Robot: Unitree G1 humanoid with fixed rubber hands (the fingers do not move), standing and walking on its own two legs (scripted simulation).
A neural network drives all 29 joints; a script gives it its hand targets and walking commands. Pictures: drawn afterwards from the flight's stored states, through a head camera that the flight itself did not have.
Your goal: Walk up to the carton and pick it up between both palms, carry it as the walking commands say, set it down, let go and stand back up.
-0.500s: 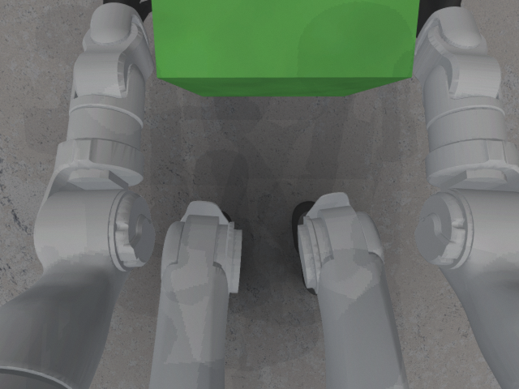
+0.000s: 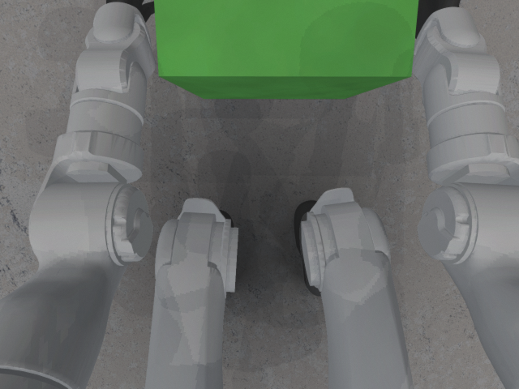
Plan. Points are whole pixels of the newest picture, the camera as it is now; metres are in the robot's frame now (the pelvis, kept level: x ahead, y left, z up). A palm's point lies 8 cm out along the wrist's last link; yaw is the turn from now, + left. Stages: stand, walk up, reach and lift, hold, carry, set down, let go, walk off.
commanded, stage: set down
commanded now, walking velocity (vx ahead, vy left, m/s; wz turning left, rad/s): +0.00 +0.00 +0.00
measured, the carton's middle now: (278, 21) +0.55 -0.04 -0.23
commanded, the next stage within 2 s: none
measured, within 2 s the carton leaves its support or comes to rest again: rests again in 0.24 s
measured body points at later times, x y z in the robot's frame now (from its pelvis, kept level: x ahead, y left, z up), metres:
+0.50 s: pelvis +0.00 +0.00 -0.01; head +0.36 -0.01 +0.25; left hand +0.56 +0.14 -0.18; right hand +0.53 -0.22 -0.18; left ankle +0.10 +0.11 -0.35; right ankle +0.11 -0.11 -0.35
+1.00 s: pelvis -0.01 +0.00 -0.02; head +0.35 -0.01 +0.25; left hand +0.56 +0.14 -0.18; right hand +0.53 -0.22 -0.18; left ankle +0.10 +0.11 -0.35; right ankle +0.11 -0.11 -0.35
